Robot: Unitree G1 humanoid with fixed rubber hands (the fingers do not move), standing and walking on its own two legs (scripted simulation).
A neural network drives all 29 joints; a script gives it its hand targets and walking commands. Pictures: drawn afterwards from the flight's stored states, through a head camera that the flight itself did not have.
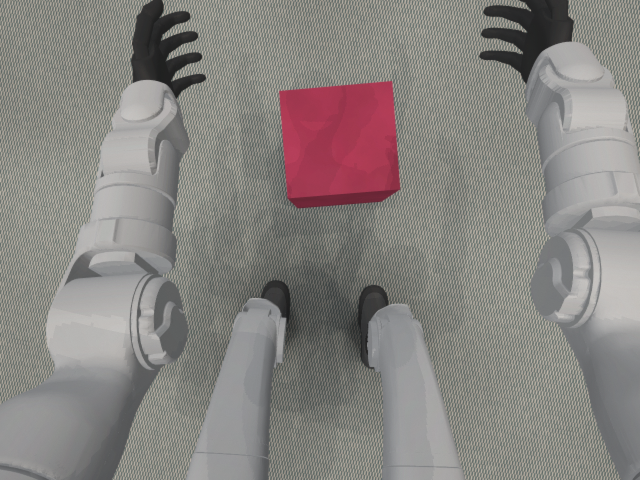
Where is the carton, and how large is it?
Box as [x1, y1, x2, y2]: [279, 81, 399, 207]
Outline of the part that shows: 391,81 279,91 287,196 297,207 381,201 399,189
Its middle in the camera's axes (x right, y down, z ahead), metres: +0.04 -0.20 +0.84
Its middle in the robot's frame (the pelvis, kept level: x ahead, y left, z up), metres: +0.53 +0.00 -0.53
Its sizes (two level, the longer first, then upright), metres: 0.210 0.200 0.250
